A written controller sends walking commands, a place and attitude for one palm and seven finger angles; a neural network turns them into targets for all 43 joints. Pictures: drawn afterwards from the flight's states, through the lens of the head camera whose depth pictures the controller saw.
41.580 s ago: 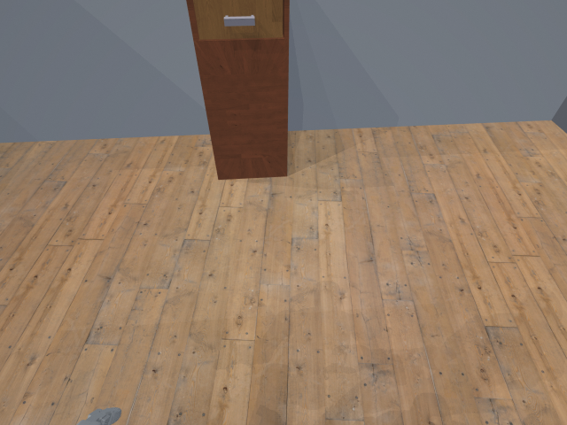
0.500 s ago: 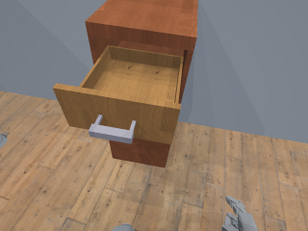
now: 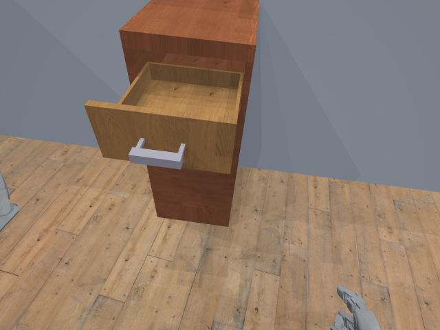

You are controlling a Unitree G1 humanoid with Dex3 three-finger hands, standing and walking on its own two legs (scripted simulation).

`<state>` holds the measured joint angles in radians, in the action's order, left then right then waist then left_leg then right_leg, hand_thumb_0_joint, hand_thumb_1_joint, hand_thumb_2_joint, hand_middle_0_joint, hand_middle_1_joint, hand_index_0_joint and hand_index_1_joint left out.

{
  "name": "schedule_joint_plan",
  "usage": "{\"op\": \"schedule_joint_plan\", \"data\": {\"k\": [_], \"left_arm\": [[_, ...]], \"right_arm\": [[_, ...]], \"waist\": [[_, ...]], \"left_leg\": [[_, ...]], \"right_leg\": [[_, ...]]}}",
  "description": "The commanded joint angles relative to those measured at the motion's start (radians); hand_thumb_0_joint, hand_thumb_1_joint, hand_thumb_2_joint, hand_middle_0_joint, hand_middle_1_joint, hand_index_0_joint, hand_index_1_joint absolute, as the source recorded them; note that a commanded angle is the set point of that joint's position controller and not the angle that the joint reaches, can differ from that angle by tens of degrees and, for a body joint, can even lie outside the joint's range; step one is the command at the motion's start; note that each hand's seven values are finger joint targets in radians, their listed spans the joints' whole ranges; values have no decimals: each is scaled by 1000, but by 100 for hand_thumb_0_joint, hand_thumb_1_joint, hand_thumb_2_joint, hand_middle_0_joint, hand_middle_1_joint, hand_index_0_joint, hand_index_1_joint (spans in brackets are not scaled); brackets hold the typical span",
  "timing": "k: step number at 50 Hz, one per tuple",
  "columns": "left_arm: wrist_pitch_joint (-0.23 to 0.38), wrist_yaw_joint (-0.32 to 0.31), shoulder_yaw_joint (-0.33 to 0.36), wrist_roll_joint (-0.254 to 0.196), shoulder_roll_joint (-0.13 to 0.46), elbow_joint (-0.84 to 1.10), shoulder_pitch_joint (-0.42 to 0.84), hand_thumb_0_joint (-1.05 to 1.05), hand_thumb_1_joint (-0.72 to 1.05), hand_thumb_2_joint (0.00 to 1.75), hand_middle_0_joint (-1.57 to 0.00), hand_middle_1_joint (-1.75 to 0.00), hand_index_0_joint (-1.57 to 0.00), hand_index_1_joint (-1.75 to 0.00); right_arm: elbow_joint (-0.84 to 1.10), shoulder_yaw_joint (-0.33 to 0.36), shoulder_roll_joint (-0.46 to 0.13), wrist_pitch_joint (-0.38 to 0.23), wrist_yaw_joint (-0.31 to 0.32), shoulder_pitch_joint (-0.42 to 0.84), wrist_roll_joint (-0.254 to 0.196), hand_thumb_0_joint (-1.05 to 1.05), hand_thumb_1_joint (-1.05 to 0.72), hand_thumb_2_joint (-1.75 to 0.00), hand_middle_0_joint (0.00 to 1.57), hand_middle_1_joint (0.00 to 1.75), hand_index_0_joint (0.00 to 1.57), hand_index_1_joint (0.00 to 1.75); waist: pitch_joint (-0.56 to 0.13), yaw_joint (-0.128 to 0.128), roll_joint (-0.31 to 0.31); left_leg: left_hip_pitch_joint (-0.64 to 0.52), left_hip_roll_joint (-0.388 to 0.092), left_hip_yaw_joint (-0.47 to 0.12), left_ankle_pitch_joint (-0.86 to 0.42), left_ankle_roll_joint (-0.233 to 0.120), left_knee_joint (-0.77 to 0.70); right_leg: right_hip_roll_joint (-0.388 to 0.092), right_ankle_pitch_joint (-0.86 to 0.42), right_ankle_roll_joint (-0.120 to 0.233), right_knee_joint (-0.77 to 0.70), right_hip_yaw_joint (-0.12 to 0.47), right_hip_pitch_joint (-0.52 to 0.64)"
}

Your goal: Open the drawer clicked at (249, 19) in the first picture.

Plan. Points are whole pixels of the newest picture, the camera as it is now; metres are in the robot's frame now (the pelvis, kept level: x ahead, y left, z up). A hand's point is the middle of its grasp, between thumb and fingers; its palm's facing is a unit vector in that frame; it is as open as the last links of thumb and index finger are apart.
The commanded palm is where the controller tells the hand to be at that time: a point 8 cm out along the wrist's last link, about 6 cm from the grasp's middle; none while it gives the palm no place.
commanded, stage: stop stepping back and stand still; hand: left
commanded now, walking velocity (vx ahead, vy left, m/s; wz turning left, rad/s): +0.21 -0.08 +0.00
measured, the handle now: (159, 151) +0.47 +0.16 +0.05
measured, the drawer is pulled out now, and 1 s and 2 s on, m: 0.29 0.29 0.29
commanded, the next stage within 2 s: let the arm hang, fingers relaxed in 1.22 s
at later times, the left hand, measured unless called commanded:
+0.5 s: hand out of the picture +0.11 +0.26 +0.23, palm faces +0.53 -0.77 -0.35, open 7.4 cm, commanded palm +0.03 +0.29 +0.24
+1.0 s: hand (29, 252) +0.15 +0.21 +0.21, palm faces +0.39 -0.81 -0.44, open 7.4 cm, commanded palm +0.09 +0.26 +0.24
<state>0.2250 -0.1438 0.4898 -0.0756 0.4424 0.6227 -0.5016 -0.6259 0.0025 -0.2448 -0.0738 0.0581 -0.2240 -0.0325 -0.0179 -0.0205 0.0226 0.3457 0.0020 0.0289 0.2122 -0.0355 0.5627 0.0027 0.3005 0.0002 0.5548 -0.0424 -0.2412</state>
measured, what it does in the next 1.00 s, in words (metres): steps on the spot: left foot, then right foot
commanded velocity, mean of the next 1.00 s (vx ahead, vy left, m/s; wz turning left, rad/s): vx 0.13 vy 0.02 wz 0.00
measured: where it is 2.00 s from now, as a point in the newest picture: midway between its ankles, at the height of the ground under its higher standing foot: outside the picture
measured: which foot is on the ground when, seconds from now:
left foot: down 0.00-0.22, up 0.24-0.38, down 0.40-0.72, up 0.74-0.94, down 0.96-1.00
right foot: down 0.00-0.40, up 0.42-0.70, down 0.72-1.00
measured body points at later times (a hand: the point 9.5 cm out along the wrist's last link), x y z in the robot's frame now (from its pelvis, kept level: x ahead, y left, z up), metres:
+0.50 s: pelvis -0.09 +0.00 +0.00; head -0.10 +0.02 +0.45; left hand +0.08 +0.30 +0.24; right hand +0.07 -0.22 -0.08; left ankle -0.04 +0.11 -0.73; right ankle -0.06 -0.11 -0.66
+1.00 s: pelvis -0.05 -0.01 +0.00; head -0.04 +0.00 +0.45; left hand +0.13 +0.26 +0.23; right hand +0.09 -0.28 -0.08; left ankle +0.00 +0.09 -0.73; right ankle -0.11 -0.12 -0.73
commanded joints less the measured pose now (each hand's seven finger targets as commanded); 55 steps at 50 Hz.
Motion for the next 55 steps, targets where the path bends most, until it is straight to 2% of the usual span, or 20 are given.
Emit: {"op": "schedule_joint_plan", "data": {"k": [1,8,12,15,18,20,21,22,24,30,33,34,36,37,38,42,45,48,51,55], "left_arm": [[54,-21,102,16,191,338,64,0,90,90,-20,-30,-20,-30],[30,-46,97,38,174,312,4,0,90,90,-20,-30,-20,-30],[20,-33,75,28,162,220,83,0,90,90,-20,-30,-20,-30],[17,-21,61,33,160,142,169,0,90,90,-20,-30,-20,-30],[7,-30,5,38,121,82,208,0,90,90,-20,-30,-20,-30],[30,-36,1,48,111,184,262,0,90,90,-20,-30,-20,-30],[46,-37,30,59,161,227,288,0,90,90,-20,-30,-20,-30],[50,-25,77,75,200,232,220,0,90,90,-20,-30,-20,-30],[53,-22,64,62,163,293,111,0,90,90,-20,-30,-20,-30],[71,-43,118,44,205,406,-9,0,90,90,-20,-30,-20,-30],[60,-54,151,41,211,320,8,0,90,90,-20,-30,-20,-30],[55,-56,165,40,216,264,2,0,90,90,-20,-30,-20,-30],[46,-51,195,8,246,174,9,0,90,90,-20,-30,-20,-30],[69,-52,207,5,265,178,64,0,90,90,-20,-30,-20,-30],[68,-47,187,12,215,109,24,0,90,90,-20,-30,-20,-30],[72,-32,122,20,152,106,-42,0,90,90,-20,-30,-20,-30],[77,-31,85,22,144,173,-18,0,90,90,-20,-30,-20,-30],[93,-28,78,23,170,325,16,0,90,90,-20,-30,-20,-30],[103,-33,169,30,253,374,-15,0,90,90,-20,-30,-20,-30],[106,-30,166,18,211,330,-49,0,90,90,-20,-30,-20,-30]], "right_arm": [[192,21,-93,-75,-4,122,7,0,-90,-90,20,30,20,30],[175,23,-68,-73,-3,110,28,0,-90,-90,20,30,20,30],[123,40,-76,-32,-3,78,38,0,-90,-90,20,30,20,30],[115,29,-67,-27,-4,85,41,0,-90,-90,20,30,20,30],[118,12,-69,-40,20,74,31,0,-90,-90,20,30,20,30],[138,22,-111,-64,12,55,32,0,-90,-90,20,30,20,30],[165,26,-83,-78,8,72,35,0,-90,-90,20,30,20,30],[132,41,-79,-84,-1,85,46,0,-90,-90,20,30,20,30],[142,48,-77,-100,-28,85,24,0,-90,-90,20,30,20,30],[121,20,-57,-114,-21,103,43,0,-90,-90,20,30,20,30],[127,28,-63,-90,-7,90,42,0,-90,-90,20,30,20,30],[119,32,-57,-77,-8,76,40,0,-90,-90,20,30,20,30],[115,32,-59,-56,-12,77,33,0,-90,-90,20,30,20,30],[98,34,-67,-54,-13,67,45,0,-90,-90,20,30,20,30],[83,47,-57,-59,-19,36,23,0,-90,-90,20,30,20,30],[126,30,-46,-40,-11,103,14,0,-90,-90,20,30,20,30],[133,31,-54,-65,-7,97,16,0,-90,-90,20,30,20,30],[165,50,-95,-84,-4,100,19,0,-90,-90,20,30,20,30],[170,44,-90,-98,-3,97,23,0,-90,-90,20,30,20,30],[166,34,-71,-94,-13,77,15,0,-90,-90,20,30,20,30]], "waist": [[-50,8,-173],[-39,7,-183],[28,-6,168],[36,-19,136],[77,-23,20],[94,-35,-386],[94,-31,-340],[-17,18,-189],[-15,4,-113],[-40,17,-296],[-84,13,-250],[-85,8,-137],[-39,12,180],[-31,0,125],[-124,-9,137],[-30,10,122],[-13,1,116],[-60,19,-103],[-89,33,-232],[-142,14,-178]], "left_leg": [[115,-152,-207,328,-30,-308],[180,-93,-119,490,-7,-270],[63,26,14,200,39,395],[3,-54,-28,196,15,344],[-161,-22,8,296,-7,-12],[-85,-313,-517,707,-137,-409],[-5,-410,-636,687,-198,-451],[41,-336,-409,416,-175,-380],[-30,-313,-408,489,-167,-374],[40,-234,-172,341,-93,-364],[128,-162,-64,400,-37,-234],[172,-111,-22,349,-15,-74],[338,-13,2,255,30,366],[382,-21,-5,255,46,451],[346,-42,-42,222,45,454],[147,-36,23,116,35,152],[-56,-8,47,-28,19,-51],[-200,-140,-119,-381,-34,-108],[-195,-145,-113,-429,-27,-107],[-152,-132,-86,-451,0,-86]], "right_leg": [[-1,74,-8,-46,32,106],[28,178,41,-80,-3,117],[-274,530,195,-395,441,-255],[-288,475,173,-347,331,-324],[-154,531,103,-200,174,-414],[67,282,4,390,-14,-434],[42,221,1,622,44,-439],[35,147,3,754,41,-329],[-4,79,-8,725,61,-415],[14,140,4,197,-76,-82],[41,139,15,-72,-130,180],[-25,139,49,-170,-16,220],[-358,-44,190,-365,523,201],[-383,-427,195,-304,423,269],[-347,-488,177,-231,348,317],[-242,-538,136,-181,137,173],[-195,-433,74,-178,97,82],[-65,-280,-16,-58,42,9],[-18,-224,-12,-55,37,6],[-20,-281,-2,-92,24,109]]}}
